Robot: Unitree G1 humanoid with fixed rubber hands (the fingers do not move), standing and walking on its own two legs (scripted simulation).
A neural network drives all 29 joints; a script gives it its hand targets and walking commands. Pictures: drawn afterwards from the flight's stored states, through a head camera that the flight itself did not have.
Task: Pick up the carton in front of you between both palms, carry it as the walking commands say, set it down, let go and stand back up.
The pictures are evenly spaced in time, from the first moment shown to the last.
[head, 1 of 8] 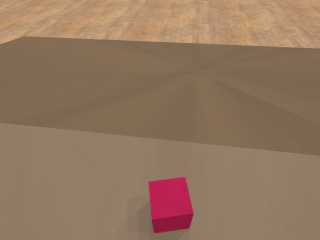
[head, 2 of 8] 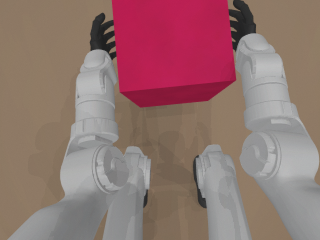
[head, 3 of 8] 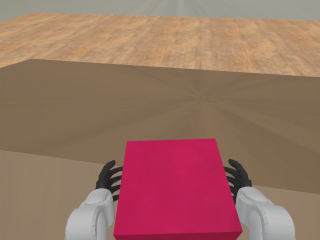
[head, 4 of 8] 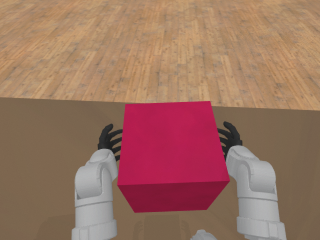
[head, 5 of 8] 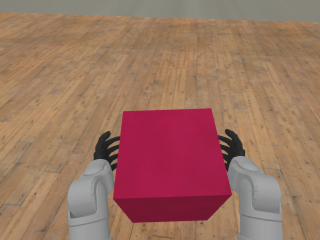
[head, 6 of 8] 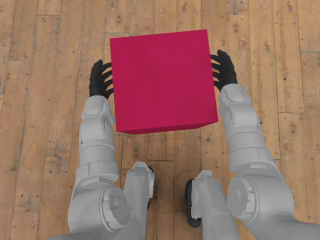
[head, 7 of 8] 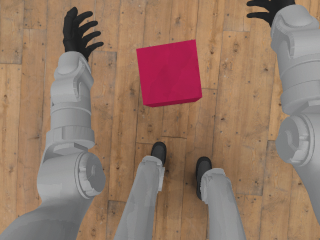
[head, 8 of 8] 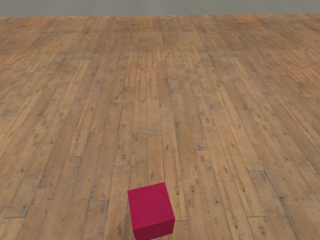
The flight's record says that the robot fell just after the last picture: no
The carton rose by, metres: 0.69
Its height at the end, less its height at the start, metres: -0.49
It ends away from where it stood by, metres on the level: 4.71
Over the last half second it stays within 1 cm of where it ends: yes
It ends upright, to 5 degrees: yes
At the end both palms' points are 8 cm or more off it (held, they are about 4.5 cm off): yes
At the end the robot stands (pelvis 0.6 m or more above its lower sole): yes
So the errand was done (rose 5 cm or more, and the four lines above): yes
